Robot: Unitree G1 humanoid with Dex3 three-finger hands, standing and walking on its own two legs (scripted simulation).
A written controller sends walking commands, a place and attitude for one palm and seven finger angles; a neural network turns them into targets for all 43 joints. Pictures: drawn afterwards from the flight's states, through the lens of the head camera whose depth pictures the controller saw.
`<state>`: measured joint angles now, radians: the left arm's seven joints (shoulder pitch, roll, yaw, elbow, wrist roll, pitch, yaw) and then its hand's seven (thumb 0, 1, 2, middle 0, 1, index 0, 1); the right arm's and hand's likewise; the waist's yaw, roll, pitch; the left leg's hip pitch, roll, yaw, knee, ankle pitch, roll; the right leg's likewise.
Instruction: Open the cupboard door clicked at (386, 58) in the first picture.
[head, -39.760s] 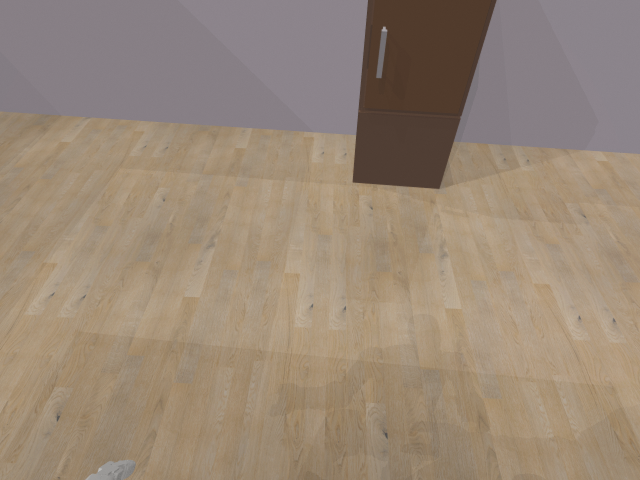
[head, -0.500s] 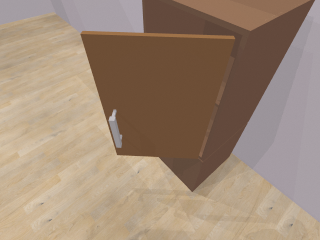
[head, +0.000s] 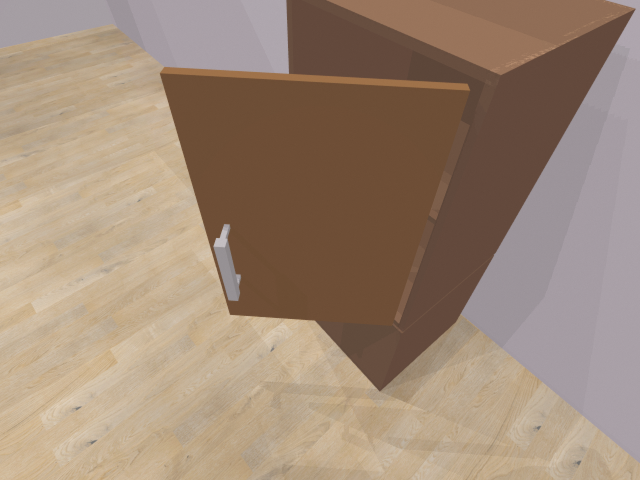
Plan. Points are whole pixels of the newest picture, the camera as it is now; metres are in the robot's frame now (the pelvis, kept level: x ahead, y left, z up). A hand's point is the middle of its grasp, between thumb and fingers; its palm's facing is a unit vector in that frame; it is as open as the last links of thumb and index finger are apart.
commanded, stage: look again from close up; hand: left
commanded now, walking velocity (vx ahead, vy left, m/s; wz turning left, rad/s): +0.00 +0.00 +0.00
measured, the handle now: (230, 264) +0.50 +0.21 -0.11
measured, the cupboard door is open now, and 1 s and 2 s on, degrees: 47 47 47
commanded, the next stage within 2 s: raise the hand with hooked fingers in 0.08 s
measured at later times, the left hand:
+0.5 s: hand (182, 435) +0.18 +0.19 -0.04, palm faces +0.07 -1.00 -0.03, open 8.1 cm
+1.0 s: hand (151, 444) +0.18 +0.23 -0.08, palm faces +0.02 -1.00 +0.00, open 11.0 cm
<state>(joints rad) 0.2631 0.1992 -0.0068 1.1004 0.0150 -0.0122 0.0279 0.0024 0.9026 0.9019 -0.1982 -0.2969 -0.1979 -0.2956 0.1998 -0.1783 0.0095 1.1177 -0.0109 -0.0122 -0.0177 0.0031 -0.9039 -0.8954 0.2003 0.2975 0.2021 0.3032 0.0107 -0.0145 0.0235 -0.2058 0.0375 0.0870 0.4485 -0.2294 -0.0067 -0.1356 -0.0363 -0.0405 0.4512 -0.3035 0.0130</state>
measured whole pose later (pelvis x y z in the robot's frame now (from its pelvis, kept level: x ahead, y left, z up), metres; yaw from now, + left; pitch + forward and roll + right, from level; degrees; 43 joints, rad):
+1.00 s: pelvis -0.06 +0.00 -0.11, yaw +0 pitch +17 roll -3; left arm 0.26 0.29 0.32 0.15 -0.35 -0.32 -0.41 0.01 0.14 0.58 -0.25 -0.78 -0.25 -0.78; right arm 0.24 -0.18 0.00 0.60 0.03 -0.22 -0.07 0.01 -0.90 -0.89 0.21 0.30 0.21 0.30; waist -0.01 0.04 -0.15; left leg -1.08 0.09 -0.01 1.25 -0.47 0.00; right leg -0.95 -0.01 -0.09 1.22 -0.56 0.00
